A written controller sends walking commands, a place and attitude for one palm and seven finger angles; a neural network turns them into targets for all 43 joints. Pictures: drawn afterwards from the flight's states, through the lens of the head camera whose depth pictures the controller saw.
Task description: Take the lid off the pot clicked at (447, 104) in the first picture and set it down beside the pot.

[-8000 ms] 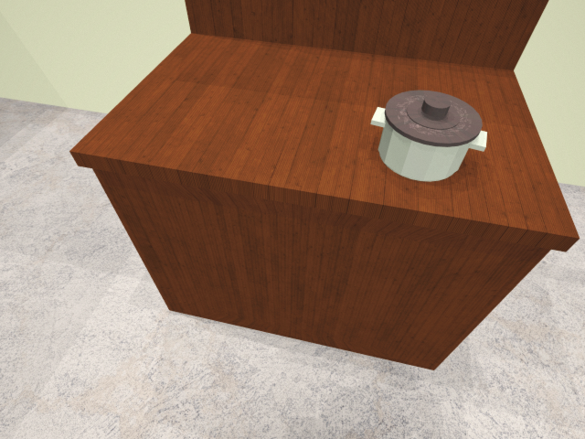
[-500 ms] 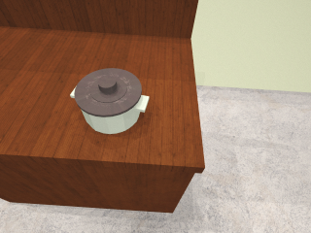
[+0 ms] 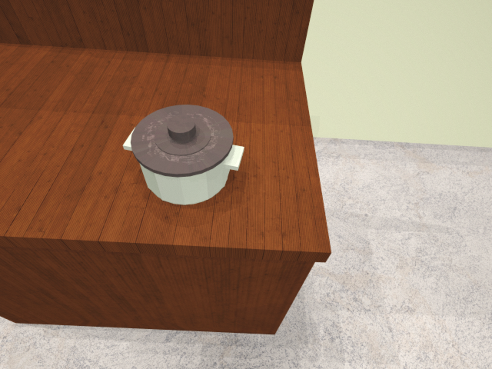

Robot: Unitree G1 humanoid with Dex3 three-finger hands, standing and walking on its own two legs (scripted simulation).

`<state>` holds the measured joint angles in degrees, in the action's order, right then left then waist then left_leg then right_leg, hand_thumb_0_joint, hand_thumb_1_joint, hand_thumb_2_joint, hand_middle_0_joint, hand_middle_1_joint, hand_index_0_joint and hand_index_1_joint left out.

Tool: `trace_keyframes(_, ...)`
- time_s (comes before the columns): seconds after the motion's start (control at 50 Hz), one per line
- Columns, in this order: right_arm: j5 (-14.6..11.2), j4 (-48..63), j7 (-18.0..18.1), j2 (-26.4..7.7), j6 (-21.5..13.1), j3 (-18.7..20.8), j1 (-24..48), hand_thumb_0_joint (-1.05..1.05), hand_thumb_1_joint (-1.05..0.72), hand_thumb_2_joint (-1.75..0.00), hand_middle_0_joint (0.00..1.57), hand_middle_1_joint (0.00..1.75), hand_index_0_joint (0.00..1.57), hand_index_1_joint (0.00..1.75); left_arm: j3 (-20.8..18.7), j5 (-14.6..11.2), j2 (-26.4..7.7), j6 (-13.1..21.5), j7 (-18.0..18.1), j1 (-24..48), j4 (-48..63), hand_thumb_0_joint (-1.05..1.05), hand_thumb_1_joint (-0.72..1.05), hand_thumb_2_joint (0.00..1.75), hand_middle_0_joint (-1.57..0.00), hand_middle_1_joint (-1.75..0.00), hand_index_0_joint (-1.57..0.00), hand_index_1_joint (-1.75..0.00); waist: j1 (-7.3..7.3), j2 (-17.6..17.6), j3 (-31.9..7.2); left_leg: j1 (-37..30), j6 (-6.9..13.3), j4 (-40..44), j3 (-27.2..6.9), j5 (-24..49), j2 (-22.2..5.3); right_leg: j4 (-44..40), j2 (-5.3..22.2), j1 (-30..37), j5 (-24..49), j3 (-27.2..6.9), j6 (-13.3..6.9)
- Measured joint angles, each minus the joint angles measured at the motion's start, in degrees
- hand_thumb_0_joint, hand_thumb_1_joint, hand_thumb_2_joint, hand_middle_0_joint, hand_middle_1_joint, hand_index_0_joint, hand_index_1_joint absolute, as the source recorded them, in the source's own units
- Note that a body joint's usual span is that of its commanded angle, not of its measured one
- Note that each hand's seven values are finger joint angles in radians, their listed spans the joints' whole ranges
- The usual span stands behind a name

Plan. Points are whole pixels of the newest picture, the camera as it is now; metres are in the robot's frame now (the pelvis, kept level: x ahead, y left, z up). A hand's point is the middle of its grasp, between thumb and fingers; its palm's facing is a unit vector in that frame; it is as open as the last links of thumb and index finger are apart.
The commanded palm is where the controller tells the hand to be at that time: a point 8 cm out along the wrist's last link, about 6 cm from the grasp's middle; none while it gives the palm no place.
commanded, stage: come to a stop and stand still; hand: left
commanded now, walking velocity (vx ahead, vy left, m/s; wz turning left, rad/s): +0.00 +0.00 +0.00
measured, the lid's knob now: (181, 127) +0.47 +0.15 +0.12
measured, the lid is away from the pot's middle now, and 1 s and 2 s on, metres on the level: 0.00 0.00 0.00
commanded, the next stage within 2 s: look again from close up in 0.56 s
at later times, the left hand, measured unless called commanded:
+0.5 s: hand out of the picture +0.01 +0.14 -0.18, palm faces +0.04 -0.99 -0.14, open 7.4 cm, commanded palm none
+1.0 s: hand out of the picture +0.05 +0.18 -0.18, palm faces +0.03 -0.97 -0.23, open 7.4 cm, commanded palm none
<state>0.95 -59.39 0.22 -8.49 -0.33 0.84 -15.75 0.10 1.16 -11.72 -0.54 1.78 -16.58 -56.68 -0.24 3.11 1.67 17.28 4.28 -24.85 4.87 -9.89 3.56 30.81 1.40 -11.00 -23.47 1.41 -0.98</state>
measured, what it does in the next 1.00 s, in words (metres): steps on the spot: right foot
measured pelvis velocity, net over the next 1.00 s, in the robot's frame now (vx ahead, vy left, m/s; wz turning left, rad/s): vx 0.02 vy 0.00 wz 0.01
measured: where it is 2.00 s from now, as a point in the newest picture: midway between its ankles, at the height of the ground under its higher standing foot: outside the picture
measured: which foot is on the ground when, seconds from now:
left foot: down 0.00-1.00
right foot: up 0.00-0.00, down 0.02-1.00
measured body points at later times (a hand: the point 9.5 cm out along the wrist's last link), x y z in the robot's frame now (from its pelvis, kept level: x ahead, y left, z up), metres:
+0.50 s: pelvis +0.03 -0.01 +0.00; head +0.06 +0.00 +0.45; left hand +0.01 +0.19 -0.16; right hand +0.01 -0.23 -0.15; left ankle +0.03 +0.08 -0.74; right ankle -0.06 -0.11 -0.74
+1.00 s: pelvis +0.02 +0.00 -0.01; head +0.04 +0.01 +0.44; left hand +0.05 +0.24 -0.16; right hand +0.07 -0.23 -0.16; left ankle +0.03 +0.08 -0.74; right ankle -0.06 -0.11 -0.74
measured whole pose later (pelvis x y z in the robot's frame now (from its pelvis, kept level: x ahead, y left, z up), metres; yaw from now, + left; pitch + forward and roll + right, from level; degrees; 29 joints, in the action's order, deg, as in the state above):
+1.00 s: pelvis +0.02 +0.00 -0.01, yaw +1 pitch +0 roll -1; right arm 1.0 -57.9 1.1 -10.1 -0.3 -0.5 -13.4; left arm 0.7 0.7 -10.4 0.2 3.2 -15.9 -56.9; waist -0.1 -0.1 1.2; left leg 17.6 3.8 -34.6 3.1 -17.2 1.8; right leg 29.9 -0.5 -6.6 -23.4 2.7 -0.7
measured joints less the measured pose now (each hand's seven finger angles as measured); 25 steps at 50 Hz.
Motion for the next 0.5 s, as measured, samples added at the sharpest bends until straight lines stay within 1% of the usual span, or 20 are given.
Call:
trace_keyframes(0.02,-0.2,-0.5,0.1,0.2,0.0,0.0,0.0,0.01,-0.91,-0.90,0.20,0.30,0.20,0.30,0.1,-0.1,0.4,0.3,0.2,-0.1,-0.5,0.00,0.90,0.90,-0.19,-0.30,-0.20,-0.30,0.07,0.2,0.4,0.2,-0.2,-1.0,0.2,-0.5,0.2,-3.0,0.1,1.1,3.7,-0.3,-0.1)
trace_keyframes(0.04,-0.4,-1.2,0.2,0.1,0.0,0.1,0.0,0.01,-0.91,-0.90,0.20,0.30,0.20,0.30,0.4,-0.1,1.1,0.3,0.4,0.1,-1.4,0.00,0.90,0.90,-0.19,-0.30,-0.20,-0.30,0.35,-0.6,1.1,0.0,-0.4,-1.8,-0.2,-1.1,-0.3,-3.6,-0.3,1.9,4.8,0.1,0.0)
trace_keyframes(0.1,-0.6,-3.1,0.5,0.5,0.1,-0.2,-0.6,0.01,-0.91,-0.90,0.20,0.30,0.20,0.30,0.9,-0.4,2.7,0.6,0.5,-0.8,-3.1,0.00,0.90,0.90,-0.19,-0.30,-0.20,-0.30,0.82,-1.8,1.6,-1.5,-0.8,-2.0,-1.0,-1.9,-1.3,-5.2,-1.5,4.3,4.3,0.7,0.1)
trace_keyframes(0.22,-0.9,-5.4,1.1,2.1,-0.6,-0.8,-1.3,0.01,-0.91,-0.90,0.20,0.30,0.20,0.30,1.0,-0.7,4.4,0.7,0.7,-1.5,-5.0,0.00,0.90,0.90,-0.20,-0.30,-0.20,-0.30,0.80,-1.2,2.4,-3.4,-1.3,-2.0,-1.2,-2.9,-2.0,-7.2,-2.3,7.2,4.1,0.7,-0.3)
trace_keyframes(0.34,-0.9,-6.6,1.7,2.8,-0.7,-1.0,-1.1,0.01,-0.91,-0.90,0.20,0.30,0.20,0.30,0.8,-0.7,5.1,1.0,1.0,-1.4,-5.7,0.00,0.91,0.90,-0.20,-0.30,-0.20,-0.30,0.42,-0.9,2.4,-4.5,-1.5,-1.7,-1.6,-3.3,-2.0,-8.4,-2.3,8.7,4.0,1.0,-0.4)
trace_keyframes(0.5,-0.9,-6.7,2.0,2.0,-0.9,-0.8,-0.3,0.02,-0.92,-0.90,0.20,0.30,0.20,0.30,0.6,-0.7,4.8,1.3,1.2,-1.7,-6.1,0.00,0.90,0.90,-0.20,-0.30,-0.20,-0.30,0.18,-0.8,2.1,-5.3,-1.6,-1.0,-1.6,-3.4,-1.8,-9.3,-2.2,9.6,3.9,1.1,-0.5)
